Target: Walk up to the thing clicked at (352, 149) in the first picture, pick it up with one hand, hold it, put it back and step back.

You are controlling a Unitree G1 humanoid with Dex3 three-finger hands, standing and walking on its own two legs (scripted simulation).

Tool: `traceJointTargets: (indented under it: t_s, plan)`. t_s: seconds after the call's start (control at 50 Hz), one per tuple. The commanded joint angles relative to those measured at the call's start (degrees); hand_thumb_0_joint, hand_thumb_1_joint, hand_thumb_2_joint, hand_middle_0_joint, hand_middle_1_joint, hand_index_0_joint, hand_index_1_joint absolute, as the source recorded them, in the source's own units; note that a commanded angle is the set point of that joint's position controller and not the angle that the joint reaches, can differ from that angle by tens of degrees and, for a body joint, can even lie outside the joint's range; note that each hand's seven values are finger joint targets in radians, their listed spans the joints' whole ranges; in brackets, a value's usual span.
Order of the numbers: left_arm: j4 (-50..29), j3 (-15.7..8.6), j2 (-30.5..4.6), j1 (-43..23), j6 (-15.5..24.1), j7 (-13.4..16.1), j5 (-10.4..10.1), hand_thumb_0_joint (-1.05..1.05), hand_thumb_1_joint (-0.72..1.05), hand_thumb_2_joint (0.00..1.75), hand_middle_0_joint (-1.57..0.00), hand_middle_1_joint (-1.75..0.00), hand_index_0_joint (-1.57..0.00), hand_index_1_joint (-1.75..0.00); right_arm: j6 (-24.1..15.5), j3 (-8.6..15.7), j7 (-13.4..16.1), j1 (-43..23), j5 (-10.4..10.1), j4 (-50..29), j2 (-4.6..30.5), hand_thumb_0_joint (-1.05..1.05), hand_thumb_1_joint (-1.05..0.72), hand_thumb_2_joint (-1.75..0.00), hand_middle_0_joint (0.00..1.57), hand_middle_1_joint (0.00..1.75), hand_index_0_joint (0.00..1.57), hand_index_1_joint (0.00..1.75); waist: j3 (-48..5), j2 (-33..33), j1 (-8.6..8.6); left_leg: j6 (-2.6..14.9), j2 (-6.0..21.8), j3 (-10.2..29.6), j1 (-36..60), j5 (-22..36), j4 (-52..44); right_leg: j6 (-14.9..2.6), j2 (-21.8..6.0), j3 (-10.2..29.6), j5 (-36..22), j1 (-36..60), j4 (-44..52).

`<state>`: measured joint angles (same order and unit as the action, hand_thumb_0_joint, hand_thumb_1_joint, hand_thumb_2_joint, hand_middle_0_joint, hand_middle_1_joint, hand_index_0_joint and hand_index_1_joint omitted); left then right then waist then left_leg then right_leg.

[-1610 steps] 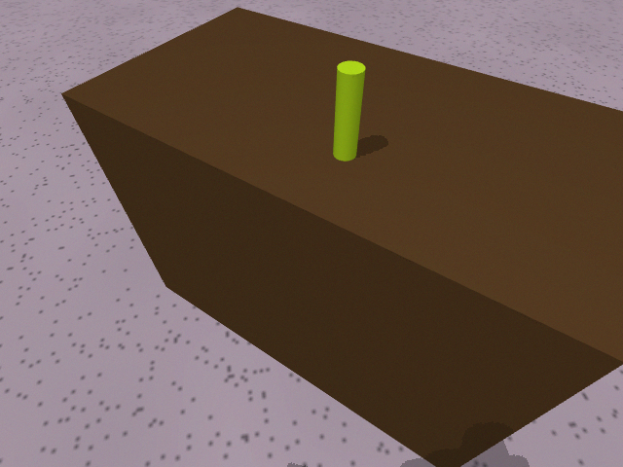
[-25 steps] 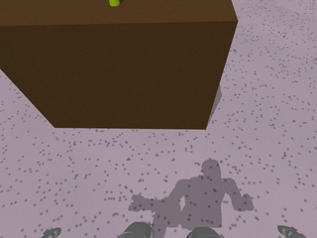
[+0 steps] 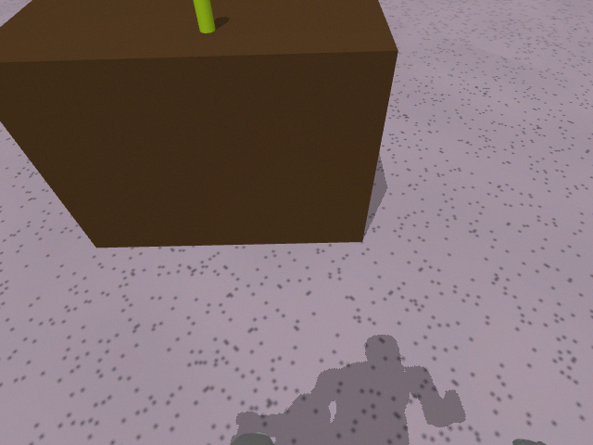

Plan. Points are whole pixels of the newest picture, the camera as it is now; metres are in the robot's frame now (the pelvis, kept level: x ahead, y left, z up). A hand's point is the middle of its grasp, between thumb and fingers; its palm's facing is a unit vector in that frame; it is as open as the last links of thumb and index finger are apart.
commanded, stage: step back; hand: left
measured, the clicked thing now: out of the picture +1.14 +0.29 +0.12
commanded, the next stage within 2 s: stand in 0.78 s
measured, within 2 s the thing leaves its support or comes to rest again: neither
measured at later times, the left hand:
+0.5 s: hand out of the picture +0.10 +0.28 -0.15, palm faces +0.06 -0.93 -0.36, open 7.4 cm
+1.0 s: hand out of the picture +0.11 +0.27 -0.14, palm faces +0.05 -0.94 -0.33, open 7.4 cm
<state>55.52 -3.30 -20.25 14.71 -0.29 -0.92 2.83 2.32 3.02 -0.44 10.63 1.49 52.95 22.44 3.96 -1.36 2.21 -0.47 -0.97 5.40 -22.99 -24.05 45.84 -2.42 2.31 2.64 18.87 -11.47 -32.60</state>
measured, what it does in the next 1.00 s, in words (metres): steps on the spot: left foot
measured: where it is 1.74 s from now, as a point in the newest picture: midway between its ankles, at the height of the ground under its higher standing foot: outside the picture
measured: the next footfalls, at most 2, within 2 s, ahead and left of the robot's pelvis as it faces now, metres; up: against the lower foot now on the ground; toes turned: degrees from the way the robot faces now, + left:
left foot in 0.16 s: +0.07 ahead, +0.13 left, +0.00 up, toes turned +3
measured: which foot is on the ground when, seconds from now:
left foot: up 0.00-0.14, down 0.16-1.00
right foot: down 0.00-1.00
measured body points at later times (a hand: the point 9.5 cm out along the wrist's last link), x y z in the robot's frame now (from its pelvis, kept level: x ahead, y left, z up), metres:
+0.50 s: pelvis +0.02 +0.01 +0.00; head +0.02 +0.01 +0.45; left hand +0.09 +0.33 -0.12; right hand +0.10 -0.29 -0.12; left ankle +0.02 +0.13 -0.73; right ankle +0.02 -0.11 -0.73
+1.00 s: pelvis +0.04 +0.01 +0.01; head +0.05 +0.02 +0.46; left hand +0.11 +0.32 -0.12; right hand +0.18 -0.27 -0.11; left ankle +0.03 +0.13 -0.73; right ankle +0.02 -0.11 -0.73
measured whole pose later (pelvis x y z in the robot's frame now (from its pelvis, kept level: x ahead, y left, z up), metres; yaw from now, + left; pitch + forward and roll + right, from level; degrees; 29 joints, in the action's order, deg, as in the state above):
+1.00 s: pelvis +0.04 +0.01 +0.01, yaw +3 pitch -3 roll +0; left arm 62.7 -0.2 -19.9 4.6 0.4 0.2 0.2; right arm -0.7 0.6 0.1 2.4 0.1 60.8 19.5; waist 4.8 0.3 0.9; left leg 0.2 -0.1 0.5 -7.7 -13.6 24.5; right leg 0.7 -0.7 -0.8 14.8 -4.8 -22.9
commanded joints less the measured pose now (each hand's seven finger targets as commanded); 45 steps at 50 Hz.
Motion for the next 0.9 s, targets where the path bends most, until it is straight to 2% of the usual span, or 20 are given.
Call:
traceJointTargets:
  t_s: [0.0,0.06,0.12,0.14,0.18,0.2,0.3,0.34,0.38,0.4,0.42,0.5,0.54,0.56,0.62,0.68,0.74,0.76,0.82,0.88]
  plan:
    - [-5.57,-4.27,-15.60,-6.58,3.20,1.20,-0.16,0.00,0.90,0.90,-0.20,-0.30,-0.20,-0.30,-2.99,2.30,0.36,-0.46,-0.31,-2.26,10.28,0.00,-0.90,-0.90,0.20,0.30,0.20,0.30,0.86,8.61,-0.47,0.05,0.34,2.02,-2.70,0.49,1.38,-6.69,-14.64,15.61,17.50,-2.24,18.96]
    - [-5.63,-4.43,-16.46,-6.87,2.63,0.74,0.03,0.00,0.90,0.90,-0.20,-0.30,-0.20,-0.30,-3.82,2.28,-0.06,-0.81,0.12,-2.25,10.11,0.00,-0.90,-0.90,0.20,0.30,0.20,0.30,1.46,11.19,0.14,-0.29,1.04,-2.73,1.41,-1.28,-8.97,-6.55,-15.01,13.35,16.97,-2.53,17.76]
    - [-5.28,-2.79,-14.70,-6.04,1.60,0.38,-0.64,0.00,0.90,0.90,-0.20,-0.30,-0.20,-0.30,-4.98,2.78,0.45,1.54,0.39,-0.15,8.92,0.00,-0.90,-0.90,0.20,0.30,0.20,0.30,-0.98,8.22,-1.51,0.73,-0.94,-5.46,13.36,7.49,-23.41,-4.68,-12.14,6.93,1.73,-4.25,8.74]
    - [-5.05,-1.92,-12.61,-4.96,1.50,0.30,-0.85,0.00,0.90,0.90,-0.20,-0.30,-0.20,-0.30,-5.45,3.15,0.86,2.66,0.68,0.38,9.36,0.00,-0.90,-0.90,0.20,0.30,0.20,0.30,-2.83,6.01,-1.97,1.42,1.30,-1.62,19.06,9.72,-24.54,-3.26,-10.48,4.23,-4.59,-6.99,4.16]
    - [-4.97,-1.49,-11.07,-7.46,1.14,0.43,-2.13,0.00,0.90,0.90,-0.20,-0.30,-0.20,-0.30,-5.69,4.10,1.04,3.39,0.78,0.53,15.90,0.00,-0.90,-0.90,0.20,0.30,0.20,0.30,-4.33,-5.16,-2.60,10.49,17.54,21.97,15.79,-7.29,-30.63,0.59,-2.43,-3.19,10.30,-12.04,-7.07]
    - [-4.65,-2.21,-13.36,-7.55,1.16,0.56,-1.79,0.00,0.90,0.90,-0.20,-0.30,-0.20,-0.30,-5.61,4.35,0.82,2.82,0.56,0.23,16.50,0.00,-0.90,-0.90,0.20,0.30,0.20,0.30,-2.61,-4.44,-2.85,13.28,19.21,23.27,11.73,-9.80,-31.83,0.44,-3.76,-0.74,12.55,-10.22,-11.70]
    - [-2.59,-1.93,-11.10,-5.43,2.35,0.62,-1.95,0.00,0.90,0.90,-0.20,-0.30,-0.20,-0.30,-5.09,3.21,0.90,-0.63,0.57,0.15,12.97,0.00,-0.90,-0.90,0.20,0.30,0.20,0.30,-2.65,-9.14,-1.18,8.43,12.30,9.96,11.56,15.41,-24.35,0.42,-3.30,-2.54,4.15,-4.30,2.72]
    - [-0.21,-2.32,-11.56,-2.54,2.68,1.10,-1.39,0.00,0.90,0.90,-0.20,-0.30,-0.20,-0.30,-4.41,2.19,0.74,-3.85,-0.49,-1.05,10.52,0.00,-0.90,-0.90,0.20,0.30,0.20,0.30,-4.75,-6.58,1.11,4.63,9.23,5.17,3.62,14.77,-20.12,0.39,-2.77,-2.89,-5.87,8.36,9.45]
    - [-0.01,-3.53,-17.67,-2.66,3.13,1.36,-0.68,0.00,0.90,0.90,-0.20,-0.30,-0.20,-0.30,-4.06,1.44,0.75,-3.96,-0.70,-1.39,7.52,0.00,-0.90,-0.90,0.20,0.30,0.20,0.30,-3.24,6.41,1.29,1.10,0.94,-0.42,-5.93,0.47,-9.30,-4.60,-14.65,15.91,8.30,9.95,16.00]
    - [-1.13,-3.75,-19.30,-6.28,3.15,1.16,-0.54,0.00,0.90,0.90,-0.20,-0.30,-0.20,-0.30,-4.03,1.79,1.01,-2.81,-0.20,-0.41,8.42,0.00,-0.90,-0.90,0.20,0.30,0.20,0.30,-1.06,8.56,0.10,0.94,0.24,-3.04,-3.81,-4.52,-4.82,-8.97,-20.42,19.33,11.49,5.15,16.83]
    - [-2.24,-3.60,-18.11,-9.29,3.09,1.14,-0.93,0.00,0.90,0.90,-0.20,-0.30,-0.20,-0.30,-4.32,1.97,1.03,-0.56,0.12,0.77,9.42,0.00,-0.90,-0.90,0.20,0.30,0.20,0.30,0.97,7.25,-1.28,0.63,2.07,-2.87,-1.93,-3.89,-4.67,-10.29,-21.57,18.68,6.99,1.81,15.28]
    - [-2.60,-1.51,-13.10,-12.48,2.79,0.96,-1.49,0.00,0.90,0.90,-0.20,-0.30,-0.20,-0.30,-5.69,2.18,0.90,2.06,0.37,3.40,8.85,0.00,-0.90,-0.90,0.20,0.30,0.20,0.30,-3.80,4.89,-3.46,2.66,5.48,1.30,14.67,18.07,-22.11,-2.22,-11.97,3.08,-15.32,-4.06,5.45]
    - [-1.68,-1.38,-12.04,-10.98,2.47,0.75,-2.33,0.00,0.90,0.90,-0.20,-0.30,-0.20,-0.30,-6.11,2.35,0.77,-1.69,0.17,2.64,12.42,0.00,-0.90,-0.90,0.20,0.30,0.20,0.30,-5.64,0.12,-0.95,7.50,12.55,10.40,12.41,20.03,-23.25,0.69,-5.34,-1.69,-4.06,-1.31,1.97]
    - [-1.13,-1.30,-11.96,-11.03,2.63,0.92,-2.13,0.00,0.90,0.90,-0.20,-0.30,-0.20,-0.30,-6.06,2.26,0.65,-2.68,0.02,2.89,12.44,0.00,-0.90,-0.90,0.20,0.30,0.20,0.30,-5.62,-0.43,-0.66,8.13,13.43,10.06,12.44,23.83,-22.45,0.63,-5.68,-1.63,-2.84,0.52,3.36]
    - [-0.15,-1.41,-12.68,-10.60,2.99,1.29,-2.22,0.00,0.90,0.90,-0.20,-0.30,-0.20,-0.30,-5.68,1.66,1.16,-3.85,-0.19,3.26,10.84,0.00,-0.90,-0.90,0.20,0.30,0.20,0.30,-6.31,-2.82,-0.47,4.32,8.45,2.32,11.95,37.21,-18.46,-0.15,-7.37,-0.81,-17.26,5.68,5.11]
    - [0.81,-1.68,-13.70,-9.01,2.77,1.63,-2.29,0.00,0.90,0.90,-0.20,-0.30,-0.20,-0.30,-5.18,1.70,1.44,-4.37,-0.58,3.07,9.64,0.00,-0.90,-0.90,0.20,0.30,0.20,0.30,-9.21,-0.37,-0.37,3.50,6.23,-1.05,10.98,36.66,-14.62,-1.04,-9.20,0.01,-25.77,9.80,3.90]
    - [0.85,-1.73,-14.28,-8.97,2.62,1.93,-2.01,0.00,0.90,0.90,-0.20,-0.30,-0.20,-0.30,-4.69,2.00,1.42,-5.79,-0.42,2.71,9.22,0.00,-0.90,-0.90,0.20,0.30,0.20,0.30,-8.70,2.88,-0.35,3.74,5.08,-2.57,8.78,28.45,-12.35,-2.45,-11.12,1.72,-24.43,9.85,4.14]
    - [1.93,-0.35,-12.22,-10.78,2.55,1.82,-2.74,0.00,0.90,0.90,-0.20,-0.30,-0.20,-0.30,-4.59,0.93,1.46,-6.19,-1.08,2.93,8.95,0.00,-0.90,-0.90,0.20,0.30,0.20,0.30,-7.09,0.82,-2.11,3.12,6.85,1.03,14.21,36.24,-18.13,-1.11,-11.14,3.25,-31.26,4.93,5.70]
    - [2.01,0.21,-11.18,-10.79,2.18,2.07,-3.15,0.00,0.90,0.90,-0.20,-0.30,-0.20,-0.30,-4.88,0.98,1.55,-6.31,-1.11,4.23,10.61,0.00,-0.90,-0.90,0.20,0.30,0.20,0.30,-9.17,-0.59,-1.83,3.47,8.83,1.50,19.91,47.18,-19.08,1.15,-8.55,-0.06,-30.48,6.57,6.74]
    - [2.91,0.31,-11.50,-11.87,2.04,2.05,-2.84,0.00,0.90,0.90,-0.20,-0.30,-0.20,-0.30,-4.51,0.40,1.57,-7.65,-1.28,4.63,9.85,0.00,-0.90,-0.90,0.20,0.30,0.20,0.30,-9.33,-0.71,-2.17,2.71,8.90,0.78,21.05,43.97,-21.69,1.38,-8.54,0.17,-28.41,8.02,8.92]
